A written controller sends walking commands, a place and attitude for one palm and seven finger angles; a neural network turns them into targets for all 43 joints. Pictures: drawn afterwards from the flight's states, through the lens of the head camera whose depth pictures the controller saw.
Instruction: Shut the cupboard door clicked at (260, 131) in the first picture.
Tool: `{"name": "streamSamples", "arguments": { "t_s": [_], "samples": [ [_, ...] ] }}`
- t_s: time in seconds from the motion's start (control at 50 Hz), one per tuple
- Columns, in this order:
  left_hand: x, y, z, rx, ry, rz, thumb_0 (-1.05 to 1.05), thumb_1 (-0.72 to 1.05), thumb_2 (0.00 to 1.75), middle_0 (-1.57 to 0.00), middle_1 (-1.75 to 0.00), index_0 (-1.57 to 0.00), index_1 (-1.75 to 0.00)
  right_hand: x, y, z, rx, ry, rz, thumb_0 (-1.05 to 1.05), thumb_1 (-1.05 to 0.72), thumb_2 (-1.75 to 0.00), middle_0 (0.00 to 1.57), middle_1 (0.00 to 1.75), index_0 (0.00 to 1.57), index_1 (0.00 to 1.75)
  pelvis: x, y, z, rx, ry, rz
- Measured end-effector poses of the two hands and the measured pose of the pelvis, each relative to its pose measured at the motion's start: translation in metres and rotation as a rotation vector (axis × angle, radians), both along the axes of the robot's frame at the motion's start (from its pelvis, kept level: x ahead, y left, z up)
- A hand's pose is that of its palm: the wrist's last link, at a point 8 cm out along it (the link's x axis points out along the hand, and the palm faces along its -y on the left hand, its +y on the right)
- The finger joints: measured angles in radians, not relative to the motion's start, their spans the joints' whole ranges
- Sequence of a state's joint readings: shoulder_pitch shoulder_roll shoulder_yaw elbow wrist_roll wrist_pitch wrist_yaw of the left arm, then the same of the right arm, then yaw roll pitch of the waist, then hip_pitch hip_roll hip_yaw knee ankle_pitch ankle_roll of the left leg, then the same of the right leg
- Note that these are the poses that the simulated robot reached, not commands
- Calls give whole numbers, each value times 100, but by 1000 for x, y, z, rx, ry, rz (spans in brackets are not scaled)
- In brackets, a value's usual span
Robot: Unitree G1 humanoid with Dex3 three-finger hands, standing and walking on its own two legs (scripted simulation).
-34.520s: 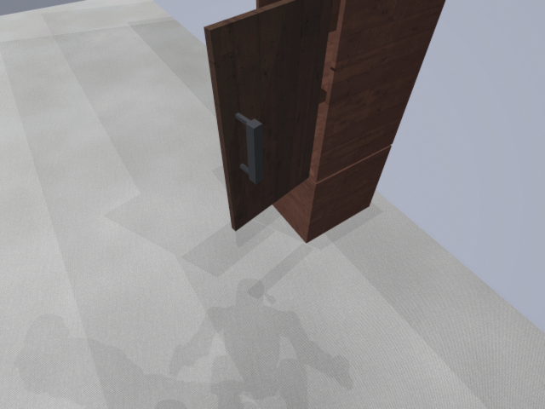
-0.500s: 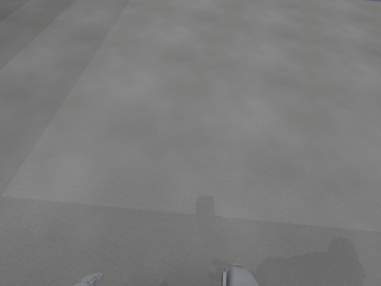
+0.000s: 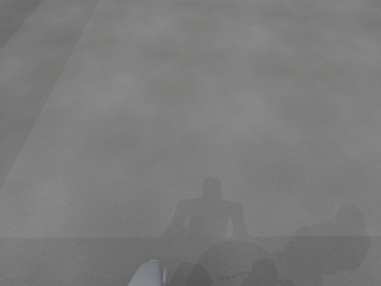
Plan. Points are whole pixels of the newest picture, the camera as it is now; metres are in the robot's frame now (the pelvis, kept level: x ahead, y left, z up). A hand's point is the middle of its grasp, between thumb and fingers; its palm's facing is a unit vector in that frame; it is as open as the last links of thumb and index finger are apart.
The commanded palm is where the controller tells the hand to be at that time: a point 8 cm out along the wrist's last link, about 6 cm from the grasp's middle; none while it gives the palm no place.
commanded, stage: turn to face it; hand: left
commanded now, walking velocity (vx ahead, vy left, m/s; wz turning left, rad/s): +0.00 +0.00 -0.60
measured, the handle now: out of the picture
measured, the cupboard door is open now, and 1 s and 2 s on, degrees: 64 64 64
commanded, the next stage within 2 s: none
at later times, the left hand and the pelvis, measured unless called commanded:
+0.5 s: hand (95, 264) +0.18 +0.26 -0.17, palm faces -0.22 -0.95 -0.21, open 7.4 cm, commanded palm none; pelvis +0.05 +0.06 +0.00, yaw -19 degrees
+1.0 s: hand (152, 241) +0.23 +0.12 -0.16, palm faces -0.57 -0.79 -0.23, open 7.4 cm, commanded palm none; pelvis +0.04 +0.02 +0.00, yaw -36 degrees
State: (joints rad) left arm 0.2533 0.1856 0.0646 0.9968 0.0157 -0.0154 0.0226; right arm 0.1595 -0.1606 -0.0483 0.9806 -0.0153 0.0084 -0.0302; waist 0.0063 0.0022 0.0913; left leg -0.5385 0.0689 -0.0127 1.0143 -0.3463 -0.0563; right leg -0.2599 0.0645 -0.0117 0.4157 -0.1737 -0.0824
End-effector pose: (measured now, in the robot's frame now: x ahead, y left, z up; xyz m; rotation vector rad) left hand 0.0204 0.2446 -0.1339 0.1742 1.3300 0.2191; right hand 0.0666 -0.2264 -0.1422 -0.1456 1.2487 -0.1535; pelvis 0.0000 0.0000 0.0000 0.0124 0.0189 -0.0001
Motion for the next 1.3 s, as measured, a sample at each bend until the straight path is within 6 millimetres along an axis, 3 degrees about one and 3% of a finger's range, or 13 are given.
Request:
{"name": "streamSamples", "arguments": {
  "t_s": [0.06, 0.14, 0.2, 0.26, 0.36, 0.52, 0.6, 0.72, 0.76, 0.84, 0.98, 1.16, 1.3],
  "samples": [
    [-2, 6, -1, -7, 36, -3, 0, 93, 90, -20, -30, -20, -30, 43, 4, 7, -7, -94, 9, 0, -91, -89, 20, 30, 20, 30, 9, 7, -1, -5, 2, -36],
    [6, 17, -5, -27, 47, -9, 0, 92, 90, -20, -30, -20, -30, 84, 13, 19, -26, -185, 15, 0, -91, -89, 20, 30, 20, 30, 21, 20, -2, -8, 1, -79],
    [21, 29, -12, -45, 39, -22, 0, 92, 90, -20, -30, -20, -30, 101, 21, 28, -52, -234, 5, 0, -91, -89, 20, 30, 20, 30, 30, 33, -5, -12, 1, -115],
    [43, 43, -25, -63, 26, -50, 1, 91, 90, -20, -30, -20, -30, 104, 27, 32, -91, -268, -16, 0, -91, -89, 20, 30, 20, 30, 38, 46, -12, -25, 1, -147],
    [95, 58, -22, -71, -24, -157, 1, 91, 90, -20, -30, -20, -30, 70, 31, 43, -135, -209, -71, 0, -91, -89, 20, 30, 20, 30, 42, 56, -4, -42, -18, -223],
    [169, 56, -5, -45, -78, -334, 1, 91, 90, -20, -30, -19, -30, -18, 23, 38, -147, -64, -269, 0, -91, -89, 20, 30, 20, 30, 47, 59, 3, -62, -9, -339],
    [202, 33, 2, -29, -101, -437, 1, 91, 90, -20, -30, -19, -30, -69, 19, 27, -127, 18, -375, 0, -91, -89, 20, 30, 20, 30, 46, 52, 1, -55, -6, -399],
    [243, -28, 5, -8, -193, -603, 1, 91, 90, -20, -30, -19, -30, -142, 9, -7, -68, 114, -525, 0, -91, -89, 20, 30, 20, 30, 41, 25, -18, -14, -10, -483],
    [247, -46, 8, -6, -218, -636, 1, 91, 90, -20, -30, -19, -30, -156, 5, -15, -58, 146, -558, 0, -91, -89, 20, 30, 20, 30, 39, 22, -20, -24, -16, -506],
    [241, -68, 17, -17, -214, -671, 0, 91, 90, -20, -30, -20, -30, -160, 2, -10, -48, 132, -602, 1, -91, -89, 20, 30, 20, 30, 37, 18, -10, -16, -25, -547],
    [234, -82, 12, -62, -161, -726, 0, 91, 90, -20, -30, -20, -30, -136, 2, 6, -54, 21, -641, 0, -91, -89, 20, 30, 20, 30, 38, 19, -2, -4, -18, -620],
    [252, -58, -22, -96, -81, -752, 1, 91, 90, -21, -30, -20, -30, -102, 16, 20, -153, -73, -685, 0, -91, -89, 20, 30, 20, 30, 60, 43, -14, -27, 3, -731],
    [275, -52, -15, -88, -38, -831, 1, 91, 90, -20, -30, -20, -30, -118, 46, 37, -165, -39, -742, 0, -91, -89, 20, 30, 20, 30, 65, 52, -1, -60, -1, -830]
  ]
}}
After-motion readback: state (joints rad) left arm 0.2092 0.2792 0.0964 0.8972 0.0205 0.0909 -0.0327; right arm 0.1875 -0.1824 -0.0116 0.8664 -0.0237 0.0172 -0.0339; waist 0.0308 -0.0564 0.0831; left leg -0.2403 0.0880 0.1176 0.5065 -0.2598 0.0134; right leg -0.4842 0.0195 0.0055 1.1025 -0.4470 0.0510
